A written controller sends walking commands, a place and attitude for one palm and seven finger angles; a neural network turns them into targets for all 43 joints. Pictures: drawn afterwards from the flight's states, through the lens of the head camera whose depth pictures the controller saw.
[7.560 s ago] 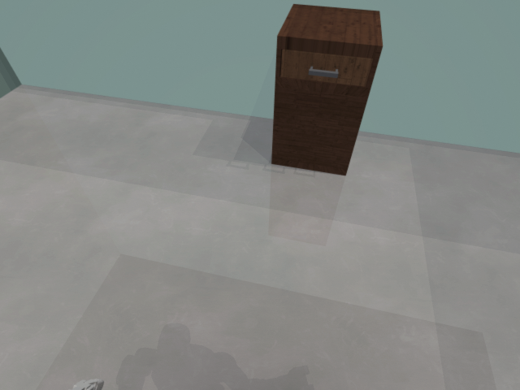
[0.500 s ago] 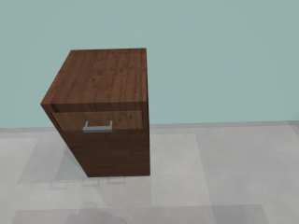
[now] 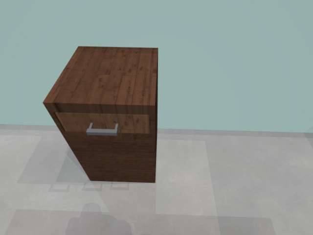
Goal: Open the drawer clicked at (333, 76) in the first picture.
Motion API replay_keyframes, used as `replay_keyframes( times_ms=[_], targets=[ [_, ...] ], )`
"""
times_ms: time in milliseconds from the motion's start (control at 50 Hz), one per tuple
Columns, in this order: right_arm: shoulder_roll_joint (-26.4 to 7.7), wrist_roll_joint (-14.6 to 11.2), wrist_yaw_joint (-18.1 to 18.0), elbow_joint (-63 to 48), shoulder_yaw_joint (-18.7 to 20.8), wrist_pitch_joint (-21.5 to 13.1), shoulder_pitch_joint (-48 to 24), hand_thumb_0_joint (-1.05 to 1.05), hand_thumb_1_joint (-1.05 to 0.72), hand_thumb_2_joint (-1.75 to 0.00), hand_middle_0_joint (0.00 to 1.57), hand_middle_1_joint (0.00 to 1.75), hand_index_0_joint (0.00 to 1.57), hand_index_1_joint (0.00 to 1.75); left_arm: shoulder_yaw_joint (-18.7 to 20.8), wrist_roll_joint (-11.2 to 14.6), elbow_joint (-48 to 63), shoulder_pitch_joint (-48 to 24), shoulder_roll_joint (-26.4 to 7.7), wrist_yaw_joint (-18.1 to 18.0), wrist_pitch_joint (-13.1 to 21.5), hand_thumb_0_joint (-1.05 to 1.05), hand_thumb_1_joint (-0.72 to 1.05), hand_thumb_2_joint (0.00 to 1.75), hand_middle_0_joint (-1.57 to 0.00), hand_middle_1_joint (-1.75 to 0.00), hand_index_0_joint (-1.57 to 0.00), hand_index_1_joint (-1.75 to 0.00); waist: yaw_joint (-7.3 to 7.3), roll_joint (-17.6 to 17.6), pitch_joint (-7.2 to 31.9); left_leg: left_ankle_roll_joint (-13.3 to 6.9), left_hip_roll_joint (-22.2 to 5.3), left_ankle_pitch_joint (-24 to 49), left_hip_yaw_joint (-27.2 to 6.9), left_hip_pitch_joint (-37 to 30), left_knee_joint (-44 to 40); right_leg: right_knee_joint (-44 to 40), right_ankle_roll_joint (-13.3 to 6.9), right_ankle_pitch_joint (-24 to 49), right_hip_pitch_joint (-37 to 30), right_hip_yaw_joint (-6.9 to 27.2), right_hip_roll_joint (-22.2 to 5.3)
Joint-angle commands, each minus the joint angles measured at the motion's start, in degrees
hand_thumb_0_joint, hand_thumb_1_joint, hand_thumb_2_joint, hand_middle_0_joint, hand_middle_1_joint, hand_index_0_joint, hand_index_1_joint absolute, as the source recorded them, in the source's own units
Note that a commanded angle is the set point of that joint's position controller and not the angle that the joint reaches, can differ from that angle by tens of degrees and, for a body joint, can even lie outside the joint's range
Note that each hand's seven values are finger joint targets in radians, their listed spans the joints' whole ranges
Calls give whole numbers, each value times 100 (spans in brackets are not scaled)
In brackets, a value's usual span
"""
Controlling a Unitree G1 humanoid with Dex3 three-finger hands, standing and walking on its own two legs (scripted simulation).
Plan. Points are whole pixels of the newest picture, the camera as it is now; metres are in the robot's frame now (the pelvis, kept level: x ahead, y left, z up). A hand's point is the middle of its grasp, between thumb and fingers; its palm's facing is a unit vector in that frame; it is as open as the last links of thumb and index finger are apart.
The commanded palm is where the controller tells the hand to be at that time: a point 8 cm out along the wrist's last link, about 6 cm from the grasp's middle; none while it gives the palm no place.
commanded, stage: shuffle to correct the standing spot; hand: left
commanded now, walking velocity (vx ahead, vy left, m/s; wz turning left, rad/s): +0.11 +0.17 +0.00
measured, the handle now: (103, 128) +0.54 +0.27 -0.16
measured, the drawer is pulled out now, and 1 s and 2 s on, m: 0.00 0.00 0.00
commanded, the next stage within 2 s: come to a stop and stand still in 0.02 s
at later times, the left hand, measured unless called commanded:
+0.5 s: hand out of the picture +0.08 +0.19 -0.17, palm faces +0.03 -0.97 -0.25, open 7.4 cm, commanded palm none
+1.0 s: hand out of the picture -0.04 +0.14 -0.16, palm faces +0.05 -0.98 -0.18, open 7.4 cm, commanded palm none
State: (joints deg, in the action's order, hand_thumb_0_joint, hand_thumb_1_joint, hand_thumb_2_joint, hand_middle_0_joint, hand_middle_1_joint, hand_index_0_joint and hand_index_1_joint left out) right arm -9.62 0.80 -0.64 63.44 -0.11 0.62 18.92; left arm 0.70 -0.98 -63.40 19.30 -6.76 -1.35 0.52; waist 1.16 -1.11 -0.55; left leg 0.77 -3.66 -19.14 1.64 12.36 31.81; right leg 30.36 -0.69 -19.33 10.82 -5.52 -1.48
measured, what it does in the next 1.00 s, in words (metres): stands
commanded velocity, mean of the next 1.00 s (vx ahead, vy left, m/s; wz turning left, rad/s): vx -0.03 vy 0.00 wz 0.00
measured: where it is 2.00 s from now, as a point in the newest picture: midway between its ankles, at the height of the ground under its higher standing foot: outside the picture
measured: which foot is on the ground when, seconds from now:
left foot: down 0.00-1.00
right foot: down 0.00-1.00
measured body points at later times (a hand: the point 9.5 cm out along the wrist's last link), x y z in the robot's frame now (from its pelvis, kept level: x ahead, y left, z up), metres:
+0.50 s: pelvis +0.03 +0.01 +0.00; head +0.05 +0.00 +0.45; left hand +0.08 +0.25 -0.15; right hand +0.03 -0.21 -0.16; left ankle -0.02 +0.14 -0.73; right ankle -0.03 -0.11 -0.73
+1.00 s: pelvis -0.01 -0.02 +0.01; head -0.01 -0.03 +0.46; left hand -0.04 +0.20 -0.15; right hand -0.03 -0.23 -0.16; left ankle -0.02 +0.14 -0.73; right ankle -0.03 -0.11 -0.73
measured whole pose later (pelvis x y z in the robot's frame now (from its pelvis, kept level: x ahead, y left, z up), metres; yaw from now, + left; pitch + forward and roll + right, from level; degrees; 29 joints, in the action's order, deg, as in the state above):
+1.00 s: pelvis -0.01 -0.02 +0.01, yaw +0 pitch -1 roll +0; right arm -8.2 0.4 -1.3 65.2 -0.9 0.2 17.7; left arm -0.3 -0.4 -64.3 19.4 -7.3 -1.6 0.3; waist 0.9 -0.9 -1.5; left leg 3.6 -4.9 -13.5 2.2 8.3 23.3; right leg 25.0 -2.2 -15.5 8.3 -6.7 -0.3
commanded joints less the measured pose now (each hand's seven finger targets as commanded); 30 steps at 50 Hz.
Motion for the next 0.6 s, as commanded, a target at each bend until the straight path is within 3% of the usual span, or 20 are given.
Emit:
replay_keyframes(
  times_ms=[0,40,80,100,120,140,180,200,220,280,360,500,580],
  targets=[
    [-278,31,-23,-275,67,-124,392,0,-90,-90,20,30,20,30,288,-45,242,246,-1067,-55,78,0,90,90,-20,-30,-20,-30,-91,661,-653,-147,115,179,278,283,-250,-1163,-634,130,467,1255,-1258],
    [-395,36,-20,-210,73,-171,595,0,-90,-90,20,30,20,30,281,-42,301,138,-955,-33,45,0,90,90,-20,-30,-20,-30,-131,-146,-550,-256,-18,978,37,-24,-617,-397,-381,334,491,594,-709],
    [-706,49,-59,-198,126,-197,730,0,-90,-90,20,30,20,30,231,-53,329,177,-680,-26,33,0,90,90,-20,-30,-20,-30,-88,-870,-291,-615,-590,2086,-530,-313,-787,522,-193,81,637,-104,-198],
    [-789,45,-91,-245,141,-193,728,0,-90,-90,20,30,20,30,204,-56,347,195,-551,-31,35,0,90,90,-20,-30,-20,-30,-55,-1034,-255,-812,-759,2656,-734,-436,-811,783,-160,-227,789,-210,-66],
    [-728,32,-115,-277,126,-194,668,0,-90,-90,20,30,20,30,157,-47,331,175,-494,-33,44,0,90,90,-20,-30,-20,-30,-20,-874,-300,-910,-818,3079,-774,-458,-787,799,-155,-423,852,-157,-43],
    [-696,28,-136,-331,112,-207,536,0,-90,-90,20,30,20,30,131,-25,287,225,-440,-37,51,0,90,90,-20,-30,-20,-30,39,-691,-302,-884,-787,3393,-702,-374,-701,595,-147,-212,700,-62,-110],
    [-575,4,-175,-400,96,-245,316,0,-90,-90,20,30,20,30,131,2,142,426,-536,-65,89,0,90,90,-20,-30,-20,-30,96,-146,-126,-563,-464,3867,-310,-275,-342,143,-165,1694,90,281,-391],
    [-525,-14,-190,-396,101,-250,315,0,-90,-90,20,30,20,30,155,16,97,417,-650,-91,107,0,90,90,-20,-30,-20,-30,33,159,-6,-392,-309,4078,-146,-283,-200,122,-172,2769,-172,386,-551],
    [-499,-30,-199,-352,102,-241,376,0,-90,-90,20,30,20,30,158,38,100,321,-735,-108,95,0,90,90,-20,-30,-20,-30,-46,206,26,-305,-258,4227,-103,-339,-310,230,-140,3269,-248,328,-560],
    [-574,-46,-230,-245,149,-239,370,0,-90,-90,20,30,20,30,159,55,171,257,-756,-147,58,0,90,90,-20,-30,-20,-30,-52,113,297,-314,-359,4962,-91,-851,-350,282,-10,3197,-224,210,-506],
    [-538,-37,-233,-224,181,-182,245,0,-90,-90,20,30,20,30,177,34,291,102,-770,-167,-3,0,90,90,-20,-30,-20,-30,-50,85,35,-302,-403,4583,-101,-761,-526,115,-26,2918,-119,294,-502],
    [-465,-17,-197,-308,170,-149,46,0,-90,-90,20,30,20,30,197,16,424,37,-931,-167,12,0,90,90,-20,-30,-20,-30,-23,137,322,-194,-274,3507,-7,-580,-478,-37,-146,3510,-443,450,-674],
    [-416,-14,-173,-244,127,-117,-54,0,-90,-90,20,30,20,30,139,18,406,-111,-892,-133,23,0,90,90,-20,-30,-20,-30,-68,321,66,-124,-249,2452,3,-458,-717,-366,-157,2890,-300,502,-646]
  ],
)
